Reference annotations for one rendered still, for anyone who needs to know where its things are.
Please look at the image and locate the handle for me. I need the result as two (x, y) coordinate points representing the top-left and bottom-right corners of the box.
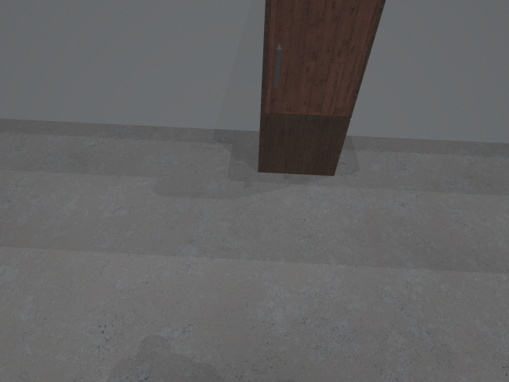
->
(274, 44), (282, 88)

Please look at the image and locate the cupboard door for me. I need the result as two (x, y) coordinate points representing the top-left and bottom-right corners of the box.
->
(265, 0), (382, 117)

